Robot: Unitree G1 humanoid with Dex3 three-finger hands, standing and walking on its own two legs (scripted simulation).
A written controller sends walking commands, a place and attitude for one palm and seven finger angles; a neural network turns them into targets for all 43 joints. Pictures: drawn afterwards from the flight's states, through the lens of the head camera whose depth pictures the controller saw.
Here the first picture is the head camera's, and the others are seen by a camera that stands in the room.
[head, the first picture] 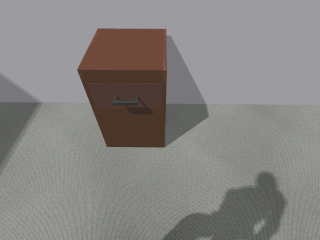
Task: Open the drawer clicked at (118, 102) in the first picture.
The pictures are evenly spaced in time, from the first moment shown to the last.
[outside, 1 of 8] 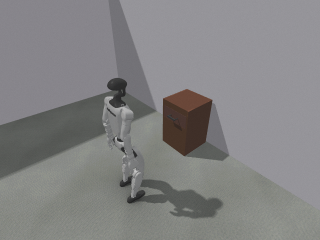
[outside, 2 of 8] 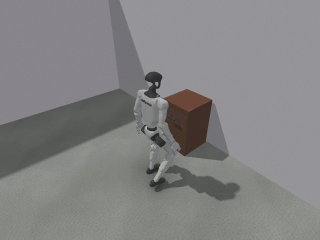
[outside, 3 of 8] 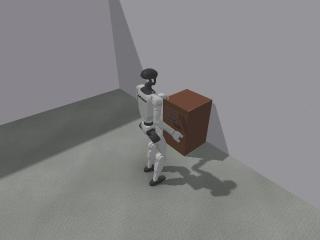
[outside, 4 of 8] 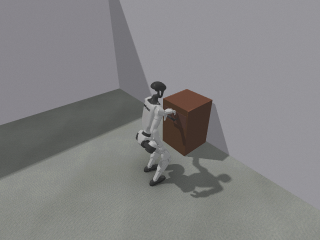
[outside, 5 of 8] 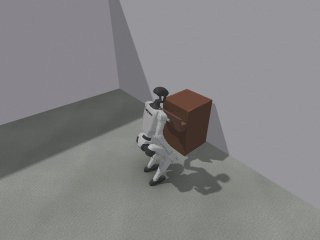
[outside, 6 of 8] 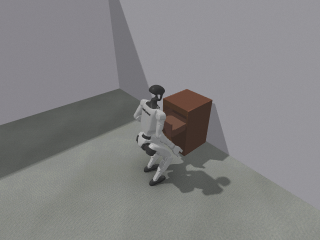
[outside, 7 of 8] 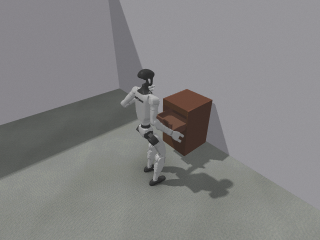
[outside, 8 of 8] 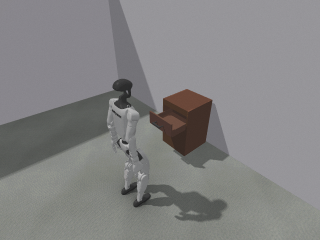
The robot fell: no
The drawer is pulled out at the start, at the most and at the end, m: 0.00 0.24 0.24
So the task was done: yes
